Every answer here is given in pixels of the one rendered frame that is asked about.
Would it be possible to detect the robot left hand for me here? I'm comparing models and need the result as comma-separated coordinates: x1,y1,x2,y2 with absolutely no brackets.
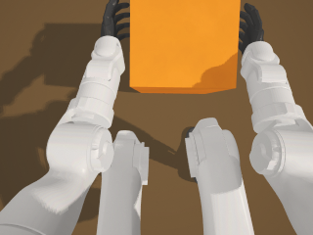
100,0,130,41

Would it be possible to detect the left robot thigh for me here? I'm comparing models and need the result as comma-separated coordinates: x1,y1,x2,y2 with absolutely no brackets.
96,138,150,235

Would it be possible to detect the right robot shin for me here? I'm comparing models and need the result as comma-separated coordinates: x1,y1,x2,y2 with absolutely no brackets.
192,117,241,164

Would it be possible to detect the robot right hand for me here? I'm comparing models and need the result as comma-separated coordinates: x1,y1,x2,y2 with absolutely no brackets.
238,3,264,55

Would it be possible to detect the left robot upper arm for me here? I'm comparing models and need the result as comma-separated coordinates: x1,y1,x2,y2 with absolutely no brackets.
0,123,114,235

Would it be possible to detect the carton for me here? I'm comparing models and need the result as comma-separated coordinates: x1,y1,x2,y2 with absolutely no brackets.
129,0,241,94

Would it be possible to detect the right robot upper arm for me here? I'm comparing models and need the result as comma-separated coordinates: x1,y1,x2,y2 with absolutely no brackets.
249,128,313,235

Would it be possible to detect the robot right forearm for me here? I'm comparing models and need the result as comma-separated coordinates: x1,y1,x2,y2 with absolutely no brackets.
240,41,313,133

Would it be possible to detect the robot left forearm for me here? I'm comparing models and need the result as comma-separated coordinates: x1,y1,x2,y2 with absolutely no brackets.
46,35,125,162

